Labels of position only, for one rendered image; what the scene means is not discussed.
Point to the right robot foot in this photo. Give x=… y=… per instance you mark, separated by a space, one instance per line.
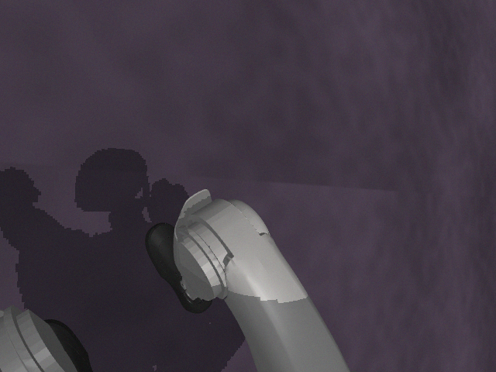
x=160 y=247

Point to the left robot foot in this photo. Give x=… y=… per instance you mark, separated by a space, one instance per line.
x=71 y=345

